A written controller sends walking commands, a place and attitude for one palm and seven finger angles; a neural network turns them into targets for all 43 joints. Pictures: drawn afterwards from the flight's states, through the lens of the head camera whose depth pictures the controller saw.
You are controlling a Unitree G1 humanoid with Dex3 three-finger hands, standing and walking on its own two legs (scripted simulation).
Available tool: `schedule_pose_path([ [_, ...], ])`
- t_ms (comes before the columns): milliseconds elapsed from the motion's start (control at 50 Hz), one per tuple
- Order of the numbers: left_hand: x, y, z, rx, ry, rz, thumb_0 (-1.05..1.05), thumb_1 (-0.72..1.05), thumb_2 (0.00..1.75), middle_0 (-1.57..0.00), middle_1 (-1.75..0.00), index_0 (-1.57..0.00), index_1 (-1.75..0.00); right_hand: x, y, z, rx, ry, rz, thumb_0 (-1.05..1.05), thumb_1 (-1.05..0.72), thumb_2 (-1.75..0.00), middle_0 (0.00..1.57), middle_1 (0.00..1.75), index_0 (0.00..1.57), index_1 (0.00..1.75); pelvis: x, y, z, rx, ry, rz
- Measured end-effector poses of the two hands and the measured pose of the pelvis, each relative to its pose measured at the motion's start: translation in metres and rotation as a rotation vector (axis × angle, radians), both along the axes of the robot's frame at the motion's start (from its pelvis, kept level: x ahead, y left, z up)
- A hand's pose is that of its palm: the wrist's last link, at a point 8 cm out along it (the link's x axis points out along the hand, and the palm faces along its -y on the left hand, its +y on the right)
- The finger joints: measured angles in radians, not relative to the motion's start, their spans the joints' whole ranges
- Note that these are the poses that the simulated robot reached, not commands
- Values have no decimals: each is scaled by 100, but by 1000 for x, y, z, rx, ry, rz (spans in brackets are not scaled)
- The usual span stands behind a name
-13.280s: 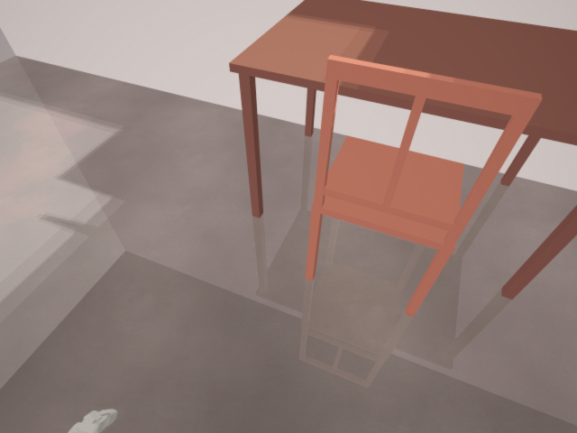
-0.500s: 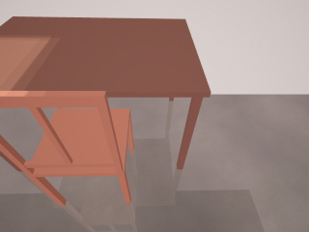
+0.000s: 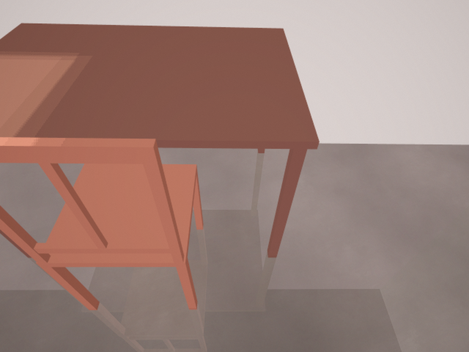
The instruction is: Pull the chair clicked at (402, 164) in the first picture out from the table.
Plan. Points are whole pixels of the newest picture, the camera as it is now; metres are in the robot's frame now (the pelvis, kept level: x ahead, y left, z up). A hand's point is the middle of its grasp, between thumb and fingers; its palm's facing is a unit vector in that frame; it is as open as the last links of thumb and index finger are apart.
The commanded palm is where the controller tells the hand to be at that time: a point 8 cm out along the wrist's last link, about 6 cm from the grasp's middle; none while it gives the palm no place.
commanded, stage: look again from close up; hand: left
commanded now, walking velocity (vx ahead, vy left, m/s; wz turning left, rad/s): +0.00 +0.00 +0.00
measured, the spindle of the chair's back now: (79, 210) +0.42 +0.39 -0.08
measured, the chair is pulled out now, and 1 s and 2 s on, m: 0.00 0.00 0.00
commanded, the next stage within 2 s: raise the hand toward the chair's back in 1.80 s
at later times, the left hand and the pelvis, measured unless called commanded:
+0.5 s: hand out of the picture +0.00 +0.16 -0.18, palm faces +0.04 -0.98 -0.20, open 7.4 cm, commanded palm none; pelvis +0.00 -0.01 +0.00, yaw +0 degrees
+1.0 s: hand out of the picture +0.01 +0.17 -0.17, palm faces +0.04 -0.97 -0.22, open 7.4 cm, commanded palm none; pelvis +0.00 -0.02 +0.00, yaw +1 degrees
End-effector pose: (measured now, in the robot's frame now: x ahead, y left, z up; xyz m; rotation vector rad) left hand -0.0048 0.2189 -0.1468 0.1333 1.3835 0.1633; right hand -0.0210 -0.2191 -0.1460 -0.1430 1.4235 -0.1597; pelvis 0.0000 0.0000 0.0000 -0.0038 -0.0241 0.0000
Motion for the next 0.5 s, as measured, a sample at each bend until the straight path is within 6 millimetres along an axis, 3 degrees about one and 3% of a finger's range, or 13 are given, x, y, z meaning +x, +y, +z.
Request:
schedule_pose_path([
  [500, -1, -6, 3, 8, -3, 3, 0, 91, 89, -20, -30, -20, -30, 6, -16, 1, -6, -5, 17, 0, -91, -89, 20, 30, 20, 30, 0, -11, 1, 0, 2, 7],
])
